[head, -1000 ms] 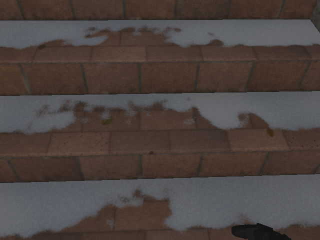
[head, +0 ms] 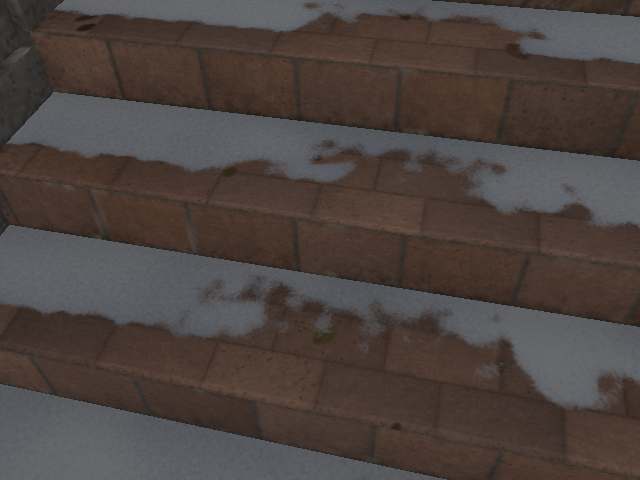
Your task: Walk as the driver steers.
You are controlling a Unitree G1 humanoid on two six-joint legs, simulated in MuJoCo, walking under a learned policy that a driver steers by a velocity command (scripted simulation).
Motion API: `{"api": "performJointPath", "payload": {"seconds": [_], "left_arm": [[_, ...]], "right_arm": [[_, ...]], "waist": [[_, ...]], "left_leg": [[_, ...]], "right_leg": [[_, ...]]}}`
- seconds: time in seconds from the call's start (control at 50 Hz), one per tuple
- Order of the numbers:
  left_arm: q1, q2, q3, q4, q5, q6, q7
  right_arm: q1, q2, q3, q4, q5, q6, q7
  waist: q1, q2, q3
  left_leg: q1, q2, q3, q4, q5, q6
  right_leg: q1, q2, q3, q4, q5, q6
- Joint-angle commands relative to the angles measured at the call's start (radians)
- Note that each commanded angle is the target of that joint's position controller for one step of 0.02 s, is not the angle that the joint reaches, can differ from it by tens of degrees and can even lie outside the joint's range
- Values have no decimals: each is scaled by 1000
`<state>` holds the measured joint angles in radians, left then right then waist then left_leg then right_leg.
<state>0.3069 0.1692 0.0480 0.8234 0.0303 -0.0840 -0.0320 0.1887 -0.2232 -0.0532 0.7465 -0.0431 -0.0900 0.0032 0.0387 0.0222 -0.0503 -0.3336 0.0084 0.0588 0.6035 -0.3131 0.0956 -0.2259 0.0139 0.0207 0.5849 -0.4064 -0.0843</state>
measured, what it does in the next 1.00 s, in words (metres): climbs, turning right: right foot 0.15 m higher, then left foot 0.15 m higher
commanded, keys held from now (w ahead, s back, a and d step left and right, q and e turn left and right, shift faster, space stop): w+e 0.68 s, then w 0.02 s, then w+q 0.30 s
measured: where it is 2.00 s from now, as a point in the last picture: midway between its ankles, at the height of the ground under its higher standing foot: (427, 202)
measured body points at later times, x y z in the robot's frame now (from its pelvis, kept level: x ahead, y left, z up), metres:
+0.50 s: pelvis +0.23 -0.02 +0.05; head +0.23 -0.02 +0.50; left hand +0.50 +0.09 -0.03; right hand +0.11 -0.19 -0.10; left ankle +0.04 +0.13 -0.64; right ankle +0.29 -0.11 -0.58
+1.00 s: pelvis +0.52 -0.05 +0.22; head +0.51 -0.03 +0.67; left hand +0.65 +0.15 +0.07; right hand +0.57 -0.30 +0.11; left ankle +0.61 -0.01 -0.42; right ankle +0.34 -0.14 -0.38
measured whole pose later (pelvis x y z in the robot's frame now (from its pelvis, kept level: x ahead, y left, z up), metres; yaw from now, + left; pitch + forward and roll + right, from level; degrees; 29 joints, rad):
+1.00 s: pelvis +0.52 -0.05 +0.22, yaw -22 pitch +6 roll +2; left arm 0.31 0.22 0.03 1.02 0.05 -0.09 -0.12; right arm 0.14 -0.15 0.03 0.85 -0.06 -0.04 0.04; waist -0.04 -0.06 -0.15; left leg -0.78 -0.07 0.12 1.11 -0.45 0.11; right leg -0.50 0.09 0.21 1.36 -0.02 -0.16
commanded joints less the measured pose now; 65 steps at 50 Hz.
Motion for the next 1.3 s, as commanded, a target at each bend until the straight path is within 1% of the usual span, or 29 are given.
{"api": "performJointPath", "payload": {"seconds": [0.02, 0.04, 0.06, 0.1, 0.14, 0.2, 0.28, 0.34, 0.38, 0.44, 0.46, 0.48, 0.5, 0.54, 0.6, 0.66, 0.74, 0.8, 0.86, 0.88, 0.9, 0.92, 0.94, 0.96, 1.04, 1.14, 1.16, 1.26, 1.3], "left_arm": [[-156, 90, 25, -89, 22, -3, 12], [-156, 17, 6, -131, 25, -3, -7], [-167, 48, 13, -99, 27, -16, -34], [-90, 68, 20, -25, -27, -31, -40], [-156, 38, 3, -57, -8, -1, -57], [-255, -72, -66, -111, -21, 35, -66], [-414, -18, -99, -172, -30, 48, -74], [-655, 10, -102, -254, -30, 106, -68], [-473, 0, -91, -195, -34, 129, -84], [-213, 59, -49, -111, -21, 105, -53], [7, 122, -26, -32, -38, 90, -24], [263, 173, -12, 66, -18, 102, -6], [389, 242, 19, 113, 26, 96, -11], [224, 124, 4, 171, 34, 33, -1], [-85, -66, -69, 195, 33, 14, -36], [-84, 4, -61, 155, 50, -19, -43], [221, 10, -80, 273, 102, -27, -49], [82, 93, -67, 163, 24, -25, -80], [77, 242, -33, 148, -23, -55, -87], [180, 214, 1, 183, -76, -35, 28], [125, 230, -16, 195, 37, -53, -73], [252, 117, -9, 198, 60, -38, -108], [213, 48, -22, 175, 86, -7, -135], [98, 74, -1, 160, 28, -1, -117], [-77, 22, -45, 95, 15, 1, -29], [-183, 27, -83, 53, -1, 12, -39], [-222, -4, -95, 43, -7, 9, -44], [-531, 21, -109, -108, -4, 8, -10], [-675, 1, -106, -166, 3, 40, 7]], "right_arm": [[109, -38, -15, -57, -4, -45, -21], [344, -142, -44, -6, -5, -43, -40], [489, -178, -46, 42, -38, -37, -44], [276, -94, -3, 68, -81, 9, 11], [296, 71, 72, 138, -54, 40, 48], [356, 107, 102, 269, -89, 47, 38], [279, 81, 118, 299, -133, 8, 35], [305, 8, 111, 308, -78, 14, 68], [332, -159, 82, 302, -32, -32, 78], [357, -236, 40, 317, -33, -30, 83], [400, -143, 55, 290, -107, -33, 89], [356, -112, 65, 265, -109, -18, 134], [260, -83, 45, 242, -30, 4, 151], [138, 11, 55, 205, -25, 3, 106], [58, 76, 90, 121, -37, 41, 64], [21, 36, 86, 99, 7, 54, 43], [-228, 23, 106, -2, -13, 46, 26], [-430, 4, 114, -96, -8, 90, 29], [-257, -13, 99, -61, 4, 108, 78], [0, 26, 74, 31, 41, 71, 7], [-1, -85, 63, 28, 9, 72, 52], [152, -156, 36, 78, -2, 73, 49], [373, -209, 16, 147, -28, 88, 35], [436, -163, 23, 175, -35, 65, 26], [76, 66, 70, 261, -25, 38, 29], [169, 45, 71, 318, -47, -1, 54], [301, 37, 74, 367, -58, -3, 48], [483, 43, 92, 427, -82, -10, 55], [465, 24, 89, 383, -30, -20, 63]], "waist": [[-139, -38, -14], [-208, 267, -132], [-254, 210, -85], [-116, 16, 56], [-83, 23, 16], [-60, 28, 40], [-16, -57, 9], [-44, 18, 26], [48, 94, -35], [91, 204, -97], [99, 81, -273], [187, -75, -397], [215, -144, -279], [97, -56, -36], [-132, 56, -22], [-134, -130, -17], [-38, -21, -23], [-42, -79, 11], [-129, -170, -24], [-155, -48, -141], [-155, -196, -122], [-110, 4, -336], [-212, 291, -353], [-229, 298, -123], [9, -100, -58], [32, -28, -40], [-8, 89, -44], [-92, 36, -17], [-111, 89, 12]], "left_leg": [[357, 62, -78, -116, 128, 66], [686, 280, -487, -257, 214, 280], [752, 414, -758, -359, 195, 359], [465, 398, -422, -283, 301, 256], [381, 338, -239, -309, 181, 193], [334, 316, -147, -341, 158, 159], [65, 208, 58, -480, 121, 113], [-140, 248, 126, -677, 588, 120], [32, 285, 186, -470, 1594, 129], [362, 335, 186, -140, 1866, 114], [0, 275, 118, 165, 1667, 53], [-300, 120, 27, 467, 842, 35], [-521, -54, -162, 986, 286, 18], [-779, -31, -295, 1375, 339, 53], [-809, 7, -255, 1404, 352, 128], [-799, 19, -98, 1544, 160, 75], [-1006, 73, -77, 1360, 154, 82], [-546, 108, 28, 863, 6, -2], [-377, -25, 127, 721, 47, -33], [-240, -103, 208, 560, -378, 14], [-224, -81, 46, 400, 43, 48], [159, 4, -307, 268, 244, 191], [448, 176, -930, -149, -121, 338], [310, 187, -1057, -264, -547, 233], [-65, 155, -684, -189, -132, 89], [-200, 1, -255, -201, 135, -3], [-141, 5, -311, -214, 129, 33], [81, 64, -409, -224, 304, 61], [1, 120, -452, -339, 461, 95]], "right_leg": [[-272, -102, 187, -20, 181, -132], [-592, 84, 50, 365, 74, -12], [-849, 136, 133, 855, -90, 11], [-1049, 88, 219, 1360, 177, -72], [-1098, 45, 185, 1480, 240, -169], [-1363, 21, 130, 1771, 119, -262], [-1165, -86, -28, 1342, 360, -237], [-748, -86, -176, 954, 162, -171], [-556, 22, -245, 872, 182, -110], [-365, 146, -228, 443, 68, -95], [116, 90, 46, 505, 378, -198], [420, -33, 455, 113, 223, -277], [332, -167, 813, -177, -3, -318], [17, -161, 722, -154, -200, -258], [-289, -83, 409, -165, 45, -203], [-413, -29, 252, -246, 182, -201], [-200, -76, 286, -229, 59, -137], [-460, -141, 232, -466, 205, -173], [-140, -258, 167, -364, 1273, -218], [128, -185, 37, -157, 1537, -127], [92, -215, 85, 7, 1645, -164], [-135, -94, 100, 282, 1404, -127], [-598, 133, 203, 640, 350, -64], [-819, 121, 331, 1073, 378, -79], [-931, 35, 286, 1391, 532, -162], [-989, -60, 35, 1341, 465, -130], [-1064, -38, -9, 1572, 386, -125], [-1217, -63, -49, 1308, 310, -74], [-1081, -78, -135, 1102, 225, 1]]}}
